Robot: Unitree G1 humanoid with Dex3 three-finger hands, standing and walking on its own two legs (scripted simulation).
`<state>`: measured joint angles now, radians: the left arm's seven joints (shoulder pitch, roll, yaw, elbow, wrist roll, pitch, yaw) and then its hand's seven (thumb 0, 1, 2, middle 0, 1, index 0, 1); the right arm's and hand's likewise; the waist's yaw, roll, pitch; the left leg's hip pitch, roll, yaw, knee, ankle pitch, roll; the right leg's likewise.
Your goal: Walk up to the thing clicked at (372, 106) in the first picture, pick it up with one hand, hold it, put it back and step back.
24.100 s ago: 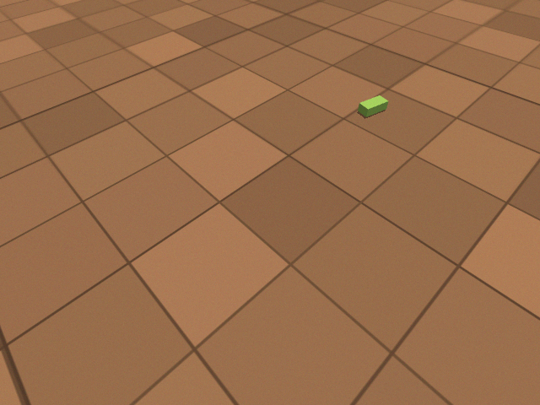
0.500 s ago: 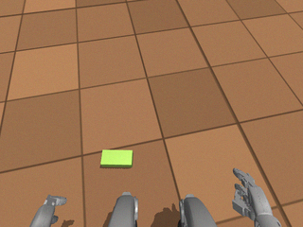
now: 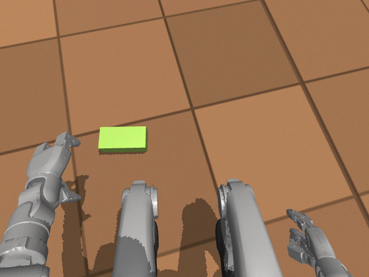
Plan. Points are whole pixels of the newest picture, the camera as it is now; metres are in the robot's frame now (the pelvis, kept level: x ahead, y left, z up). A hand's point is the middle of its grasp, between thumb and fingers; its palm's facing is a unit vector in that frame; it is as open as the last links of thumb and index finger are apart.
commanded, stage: rise first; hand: left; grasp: from above
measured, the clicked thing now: (124, 139) +0.51 +0.24 -0.43
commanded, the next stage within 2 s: none
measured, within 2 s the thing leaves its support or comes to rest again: neither
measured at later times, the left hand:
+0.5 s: hand (87, 153) +0.41 +0.30 -0.24, palm faces -0.46 -0.08 -0.88, open 14.3 cm
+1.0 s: hand (95, 144) +0.45 +0.30 -0.29, palm faces -0.44 -0.02 -0.90, open 14.3 cm
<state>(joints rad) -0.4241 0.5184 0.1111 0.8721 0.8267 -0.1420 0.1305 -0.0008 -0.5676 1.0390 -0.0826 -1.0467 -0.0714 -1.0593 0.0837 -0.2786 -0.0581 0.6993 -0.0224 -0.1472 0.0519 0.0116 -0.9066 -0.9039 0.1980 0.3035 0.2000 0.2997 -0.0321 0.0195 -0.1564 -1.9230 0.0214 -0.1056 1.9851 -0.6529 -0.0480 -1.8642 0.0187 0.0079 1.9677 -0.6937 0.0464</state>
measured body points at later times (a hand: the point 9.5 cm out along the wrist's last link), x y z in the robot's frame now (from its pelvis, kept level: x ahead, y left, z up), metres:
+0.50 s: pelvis -0.02 +0.01 -0.10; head +0.20 +0.06 +0.30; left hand +0.43 +0.30 -0.19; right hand +0.04 -0.28 -0.21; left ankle +0.08 +0.14 -0.43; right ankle +0.08 -0.14 -0.43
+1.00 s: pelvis -0.01 +0.01 -0.13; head +0.23 +0.07 +0.25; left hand +0.47 +0.29 -0.24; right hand +0.05 -0.26 -0.24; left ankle +0.08 +0.14 -0.43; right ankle +0.08 -0.14 -0.42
